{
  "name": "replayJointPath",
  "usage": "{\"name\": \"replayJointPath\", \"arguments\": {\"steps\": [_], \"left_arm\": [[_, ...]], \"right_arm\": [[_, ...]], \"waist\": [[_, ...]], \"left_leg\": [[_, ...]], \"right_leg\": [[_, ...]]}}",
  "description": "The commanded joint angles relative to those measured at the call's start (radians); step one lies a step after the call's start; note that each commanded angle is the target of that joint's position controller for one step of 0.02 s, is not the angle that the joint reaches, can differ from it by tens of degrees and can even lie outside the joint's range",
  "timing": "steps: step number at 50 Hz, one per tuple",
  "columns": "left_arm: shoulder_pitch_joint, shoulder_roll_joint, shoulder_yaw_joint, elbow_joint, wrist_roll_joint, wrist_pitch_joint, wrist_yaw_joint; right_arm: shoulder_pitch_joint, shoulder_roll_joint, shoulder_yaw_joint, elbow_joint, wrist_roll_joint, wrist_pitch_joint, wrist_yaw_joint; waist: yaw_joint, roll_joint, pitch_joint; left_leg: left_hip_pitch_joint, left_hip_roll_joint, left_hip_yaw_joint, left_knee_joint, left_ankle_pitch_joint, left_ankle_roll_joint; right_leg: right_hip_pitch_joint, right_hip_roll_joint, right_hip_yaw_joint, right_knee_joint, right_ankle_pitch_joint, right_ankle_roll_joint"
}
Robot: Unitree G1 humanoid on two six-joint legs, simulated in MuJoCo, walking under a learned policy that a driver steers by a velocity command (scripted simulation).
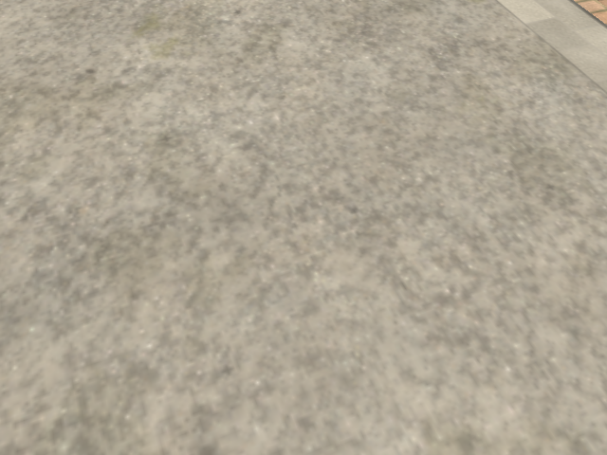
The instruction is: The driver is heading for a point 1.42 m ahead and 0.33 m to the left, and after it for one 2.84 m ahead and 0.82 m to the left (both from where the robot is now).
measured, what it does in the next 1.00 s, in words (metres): walks ahead, turning left: right foot, then left foot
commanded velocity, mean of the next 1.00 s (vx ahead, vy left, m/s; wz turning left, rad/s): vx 0.45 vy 0.00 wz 0.40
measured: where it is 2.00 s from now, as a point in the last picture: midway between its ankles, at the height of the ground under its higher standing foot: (198, 267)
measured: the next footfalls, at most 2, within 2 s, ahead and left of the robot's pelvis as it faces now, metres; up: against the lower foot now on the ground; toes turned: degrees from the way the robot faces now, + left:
right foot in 0.08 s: +0.07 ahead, -0.13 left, +0.00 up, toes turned +5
left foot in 0.54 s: +0.35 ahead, +0.18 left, +0.00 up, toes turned +20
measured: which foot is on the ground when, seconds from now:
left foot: down 0.00-0.08, up 0.10-0.52, down 0.54-1.00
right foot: up 0.00-0.06, down 0.08-0.56, up 0.58-1.00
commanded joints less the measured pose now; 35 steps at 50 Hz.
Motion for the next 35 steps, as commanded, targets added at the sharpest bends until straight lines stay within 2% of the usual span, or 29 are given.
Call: {"name": "replayJointPath", "arguments": {"steps": [1, 3, 4, 5, 6, 7, 8, 9, 11, 13, 16, 20, 22, 24, 25, 26, 27, 28, 29, 30, 31, 32, 33, 34, 35], "left_arm": [[-0.053, 0.078, 0.022, -0.078, -0.014, -0.055, -0.009], [0.033, 0.088, 0.033, -0.043, -0.016, -0.064, -0.006], [0.120, 0.107, 0.042, -0.030, -0.014, -0.065, 0.005], [0.247, 0.163, 0.054, -0.016, 0.005, -0.063, 0.018], [0.279, 0.255, 0.082, 0.009, 0.022, -0.058, 0.006], [0.220, 0.187, 0.064, 0.000, 0.021, -0.068, 0.002], [0.175, 0.120, 0.045, -0.004, 0.012, -0.075, 0.004], [0.144, 0.094, 0.038, -0.007, 0.009, -0.079, 0.003], [0.130, 0.075, 0.032, 0.003, 0.014, -0.082, 0.004], [0.135, 0.075, 0.035, 0.010, 0.020, -0.087, 0.003], [0.135, 0.092, 0.038, 0.028, 0.017, -0.086, 0.004], [0.169, 0.137, 0.048, 0.063, 0.004, -0.077, 0.010], [0.191, 0.154, 0.052, 0.083, -0.007, -0.068, 0.009], [0.189, 0.180, 0.058, 0.090, -0.009, -0.056, 0.012], [0.188, 0.199, 0.062, 0.090, -0.011, -0.048, 0.017], [0.184, 0.210, 0.064, 0.087, -0.011, -0.039, 0.021], [0.178, 0.204, 0.059, 0.077, -0.015, -0.038, 0.026], [0.221, 0.129, 0.032, 0.053, 0.015, -0.047, 0.025], [0.286, 0.036, -0.004, -0.008, 0.019, -0.077, 0.012], [0.162, 0.153, 0.021, -0.023, -0.013, -0.109, -0.001], [0.086, 0.157, 0.020, -0.056, -0.042, -0.121, -0.007], [0.077, 0.137, 0.014, -0.054, -0.026, -0.126, 0.000], [0.084, 0.139, 0.019, -0.044, -0.001, -0.121, 0.006], [0.106, 0.141, 0.022, -0.035, 0.009, -0.109, 0.005], [0.122, 0.137, 0.022, -0.031, 0.016, -0.097, 0.004]], "right_arm": [[-0.035, -0.222, -0.055, -0.071, 0.011, -0.007, -0.002], [-0.045, -0.189, -0.044, -0.079, 0.013, -0.004, -0.001], [-0.064, -0.134, -0.029, -0.088, 0.007, -0.011, 0.001], [-0.098, -0.033, 0.001, -0.117, -0.003, -0.022, 0.005], [-0.121, -0.067, -0.008, -0.173, 0.019, -0.034, -0.001], [-0.098, -0.139, -0.029, -0.160, 0.027, -0.039, -0.002], [-0.069, -0.156, -0.039, -0.133, 0.028, -0.035, 0.006], [-0.043, -0.147, -0.042, -0.109, 0.020, -0.031, 0.010], [-0.077, -0.117, -0.038, -0.112, 0.014, -0.029, 0.021], [-0.095, -0.086, -0.029, -0.123, 0.012, -0.029, 0.032], [-0.158, -0.066, -0.018, -0.160, 0.007, -0.028, 0.044], [-0.284, -0.040, 0.002, -0.214, 0.004, -0.035, 0.073], [-0.320, -0.052, 0.000, -0.236, 0.008, -0.035, 0.086], [-0.308, -0.085, -0.014, -0.249, 0.008, -0.032, 0.093], [-0.260, -0.113, -0.028, -0.245, 0.006, -0.027, 0.091], [-0.144, -0.157, -0.052, -0.221, 0.008, -0.021, 0.087], [0.018, -0.208, -0.083, -0.183, 0.012, -0.012, 0.072], [0.135, -0.276, -0.103, -0.156, 0.018, 0.004, 0.047], [0.075, -0.351, -0.105, -0.194, 0.012, -0.009, 0.046], [0.088, -0.260, -0.084, -0.202, 0.003, -0.022, 0.052], [0.057, -0.221, -0.071, -0.185, -0.003, -0.033, 0.051], [-0.006, -0.203, -0.064, -0.185, -0.001, -0.041, 0.052], [-0.065, -0.177, -0.058, -0.194, -0.007, -0.045, 0.049], [-0.101, -0.166, -0.051, -0.207, -0.019, -0.046, 0.045], [-0.117, -0.165, -0.052, -0.206, -0.021, -0.048, 0.042]], "waist": [[0.027, 0.183, 0.012], [0.081, 0.143, -0.008], [0.127, 0.119, -0.054], [0.183, -0.041, -0.128], [0.176, -0.208, -0.077], [0.146, -0.156, -0.001], [0.118, -0.156, 0.051], [0.101, -0.143, 0.060], [0.100, -0.105, 0.092], [0.099, -0.090, 0.077], [0.106, -0.070, 0.092], [0.140, -0.047, 0.126], [0.135, -0.044, 0.127], [0.099, -0.069, 0.075], [0.061, -0.093, 0.022], [-0.007, -0.100, -0.056], [-0.098, -0.072, -0.142], [-0.110, 0.092, -0.233], [0.000, 0.291, -0.396], [-0.084, 0.142, -0.408], [-0.066, 0.110, -0.242], [-0.008, 0.005, -0.130], [0.032, 0.003, -0.092], [0.065, 0.029, -0.069], [0.081, 0.047, -0.061]], "left_leg": [[-0.048, 0.183, -0.271, -0.150, -0.155, 0.191], [-0.153, 0.146, -0.270, -0.094, -0.155, 0.151], [-0.267, 0.104, -0.242, -0.003, -0.191, 0.102], [-0.438, 0.004, -0.121, 0.267, -0.270, 0.026], [-0.596, -0.021, -0.021, 0.477, -0.378, 0.003], [-0.643, 0.047, -0.059, 0.631, -0.330, 0.001], [-0.676, 0.058, -0.063, 0.691, -0.246, 0.004], [-0.679, 0.069, -0.053, 0.722, -0.178, 0.001], [-0.687, 0.093, -0.045, 0.744, -0.051, -0.008], [-0.672, 0.096, -0.018, 0.741, 0.034, -0.027], [-0.638, 0.103, 0.016, 0.594, 0.139, -0.054], [-0.542, 0.094, 0.104, 0.374, 0.226, -0.029], [-0.519, 0.081, 0.129, 0.312, 0.197, 0.005], [-0.433, 0.027, 0.176, 0.282, 0.127, 0.052], [-0.351, -0.013, 0.202, 0.285, 0.078, 0.078], [-0.195, -0.053, 0.216, 0.273, 0.059, 0.108], [0.065, -0.076, 0.193, 0.224, 0.105, 0.149], [0.375, 0.088, -0.068, 0.223, 0.102, 0.202], [0.608, 0.348, -0.710, 0.049, -0.147, 0.418], [0.576, 0.345, -0.737, -0.059, -0.233, 0.380], [0.442, 0.310, -0.584, -0.074, -0.192, 0.332], [0.266, 0.261, -0.464, -0.079, -0.064, 0.299], [0.148, 0.222, -0.381, -0.083, 0.054, 0.281], [0.060, 0.193, -0.331, -0.107, 0.132, 0.277], [0.006, 0.183, -0.312, -0.128, 0.184, 0.286]], "right_leg": [[0.077, 0.038, -0.048, -0.233, 0.085, -0.026], [0.288, 0.026, -0.050, -0.386, 0.252, -0.055], [0.458, -0.046, 0.001, -0.372, 0.239, -0.073], [0.628, -0.239, 0.219, -0.411, 0.069, -0.133], [0.536, -0.420, 0.514, -0.521, -0.196, -0.257], [0.471, -0.418, 0.532, -0.549, -0.296, -0.287], [0.455, -0.361, 0.443, -0.556, -0.246, -0.257], [0.446, -0.321, 0.349, -0.564, -0.142, -0.232], [0.407, -0.276, 0.188, -0.579, 0.121, -0.208], [0.378, -0.248, 0.076, -0.583, 0.293, -0.209], [0.336, -0.233, -0.037, -0.599, 0.398, -0.217], [0.314, -0.245, -0.138, -0.605, 0.460, -0.206], [0.367, -0.266, -0.166, -0.575, 0.553, -0.195], [0.425, -0.277, -0.204, -0.470, 0.889, -0.176], [0.448, -0.277, -0.221, -0.369, 1.084, -0.165], [0.429, -0.268, -0.236, -0.205, 1.195, -0.151], [0.303, -0.238, -0.255, 0.016, 1.142, -0.121], [0.026, -0.174, -0.237, 0.336, 0.514, -0.083], [-0.319, 0.041, -0.085, 0.691, -0.182, -0.034], [-0.405, -0.002, 0.089, 0.736, -0.128, -0.049], [-0.451, -0.040, 0.066, 0.687, -0.043, -0.065], [-0.414, -0.086, 0.056, 0.589, 0.030, -0.067], [-0.350, -0.115, 0.057, 0.506, 0.070, -0.060], [-0.290, -0.131, 0.060, 0.483, 0.098, -0.052], [-0.262, -0.133, 0.052, 0.454, 0.112, -0.037]]}}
